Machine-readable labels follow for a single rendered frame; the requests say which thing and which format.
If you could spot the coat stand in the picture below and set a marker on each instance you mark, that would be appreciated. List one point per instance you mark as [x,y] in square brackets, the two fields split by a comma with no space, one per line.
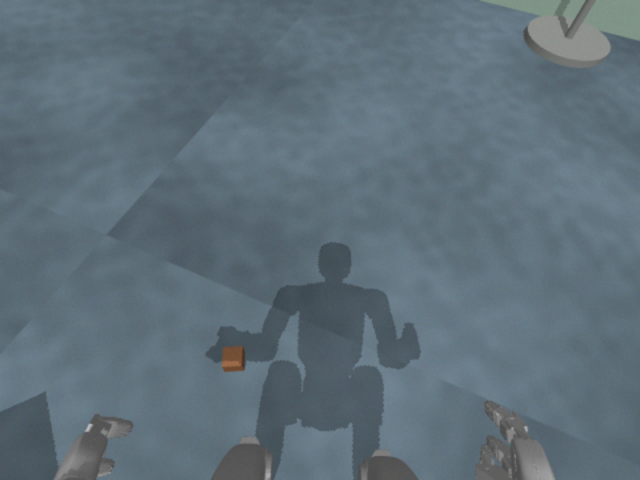
[567,41]

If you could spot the right robot hand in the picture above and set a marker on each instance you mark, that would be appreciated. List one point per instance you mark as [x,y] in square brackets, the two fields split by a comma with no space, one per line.
[525,459]

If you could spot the cube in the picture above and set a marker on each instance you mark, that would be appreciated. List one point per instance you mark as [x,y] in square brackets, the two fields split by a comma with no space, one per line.
[233,358]

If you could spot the left robot hand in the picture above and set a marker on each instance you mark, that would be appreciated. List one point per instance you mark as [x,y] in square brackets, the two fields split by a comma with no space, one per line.
[85,457]

